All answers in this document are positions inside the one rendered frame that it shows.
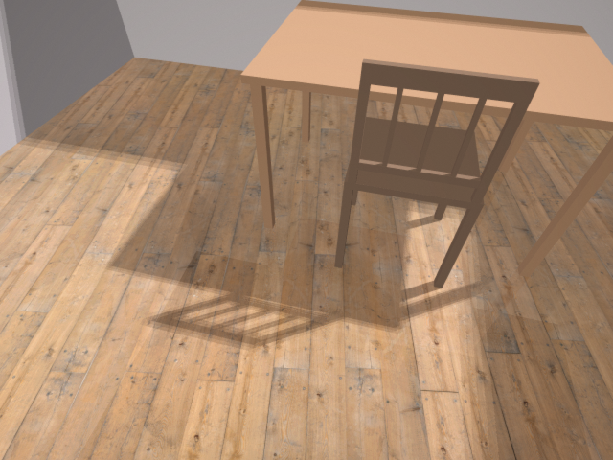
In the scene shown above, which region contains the table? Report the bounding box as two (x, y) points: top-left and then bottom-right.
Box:
(240, 0), (613, 277)

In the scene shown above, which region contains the chair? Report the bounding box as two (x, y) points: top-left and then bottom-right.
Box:
(334, 59), (540, 288)

